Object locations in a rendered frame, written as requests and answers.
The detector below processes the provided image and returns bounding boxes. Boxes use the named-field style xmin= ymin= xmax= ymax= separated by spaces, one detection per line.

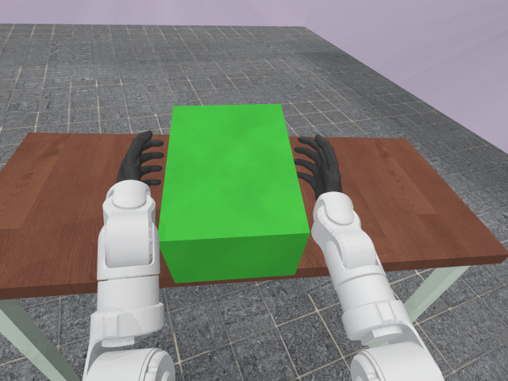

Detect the left robot hand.
xmin=116 ymin=130 xmax=164 ymax=186

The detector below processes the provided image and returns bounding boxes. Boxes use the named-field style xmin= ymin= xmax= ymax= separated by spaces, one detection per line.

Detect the right robot hand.
xmin=294 ymin=134 xmax=343 ymax=201

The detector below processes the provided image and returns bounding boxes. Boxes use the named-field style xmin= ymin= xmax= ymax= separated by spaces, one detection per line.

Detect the table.
xmin=0 ymin=133 xmax=508 ymax=381

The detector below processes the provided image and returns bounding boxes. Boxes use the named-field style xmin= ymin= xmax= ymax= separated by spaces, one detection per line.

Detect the right robot forearm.
xmin=311 ymin=192 xmax=445 ymax=381

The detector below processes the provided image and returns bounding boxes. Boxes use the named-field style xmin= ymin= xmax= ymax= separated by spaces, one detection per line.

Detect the left robot upper arm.
xmin=85 ymin=348 xmax=175 ymax=381

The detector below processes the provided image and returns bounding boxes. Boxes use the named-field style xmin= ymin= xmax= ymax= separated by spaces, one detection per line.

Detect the carton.
xmin=158 ymin=104 xmax=310 ymax=283

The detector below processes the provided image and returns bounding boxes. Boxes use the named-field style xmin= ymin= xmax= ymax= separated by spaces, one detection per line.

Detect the left robot forearm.
xmin=83 ymin=180 xmax=164 ymax=381

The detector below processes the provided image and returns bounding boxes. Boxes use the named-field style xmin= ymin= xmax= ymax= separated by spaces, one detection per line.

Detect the right robot upper arm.
xmin=351 ymin=341 xmax=443 ymax=381

